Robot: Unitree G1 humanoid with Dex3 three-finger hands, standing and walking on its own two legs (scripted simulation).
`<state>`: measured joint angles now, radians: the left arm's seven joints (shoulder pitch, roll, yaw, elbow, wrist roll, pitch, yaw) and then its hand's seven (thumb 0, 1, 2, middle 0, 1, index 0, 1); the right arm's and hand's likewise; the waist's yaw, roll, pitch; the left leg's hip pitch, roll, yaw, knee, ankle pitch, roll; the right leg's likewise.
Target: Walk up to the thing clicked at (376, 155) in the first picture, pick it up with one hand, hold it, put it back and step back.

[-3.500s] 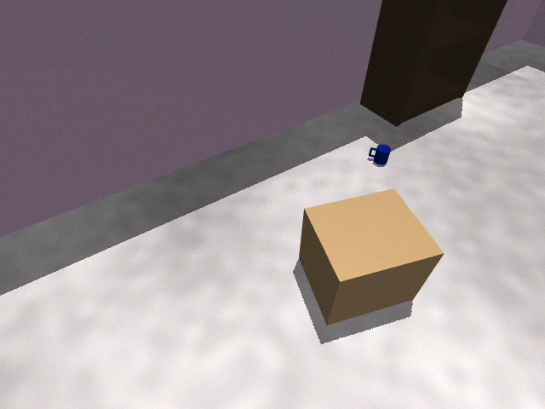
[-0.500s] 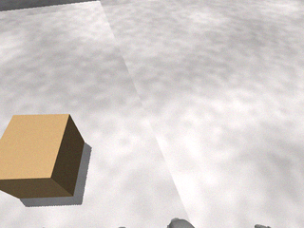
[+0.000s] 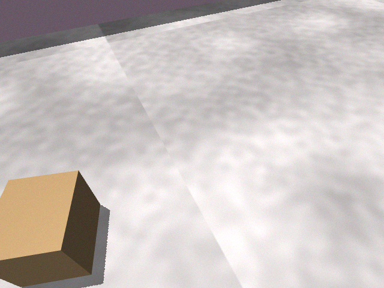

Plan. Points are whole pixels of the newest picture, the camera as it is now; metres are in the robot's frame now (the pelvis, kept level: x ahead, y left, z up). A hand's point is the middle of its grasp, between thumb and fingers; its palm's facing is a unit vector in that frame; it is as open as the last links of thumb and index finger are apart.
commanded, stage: walk up
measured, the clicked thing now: out of the picture +0.96 +1.44 -0.71
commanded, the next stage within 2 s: stand in 0.88 s
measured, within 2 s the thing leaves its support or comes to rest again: neither
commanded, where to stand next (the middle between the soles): +0.09 +0.02 m, yaw +1 degrees
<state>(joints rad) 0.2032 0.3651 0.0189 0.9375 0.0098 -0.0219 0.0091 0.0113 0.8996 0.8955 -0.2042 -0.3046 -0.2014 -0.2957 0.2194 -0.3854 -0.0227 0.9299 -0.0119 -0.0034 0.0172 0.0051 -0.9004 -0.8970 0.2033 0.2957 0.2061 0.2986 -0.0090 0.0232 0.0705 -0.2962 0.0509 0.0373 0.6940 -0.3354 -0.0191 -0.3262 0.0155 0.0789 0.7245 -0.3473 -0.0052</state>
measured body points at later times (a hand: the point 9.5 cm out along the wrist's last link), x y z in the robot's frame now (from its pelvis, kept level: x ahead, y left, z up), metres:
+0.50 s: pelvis +0.03 +0.01 +0.02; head +0.04 +0.01 +0.47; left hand +0.13 +0.31 -0.11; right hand +0.09 -0.30 -0.11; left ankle +0.03 +0.14 -0.72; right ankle +0.04 -0.13 -0.72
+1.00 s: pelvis +0.03 +0.00 +0.03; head +0.04 +0.00 +0.48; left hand +0.15 +0.30 -0.10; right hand +0.08 -0.30 -0.11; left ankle +0.03 +0.14 -0.72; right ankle +0.04 -0.13 -0.72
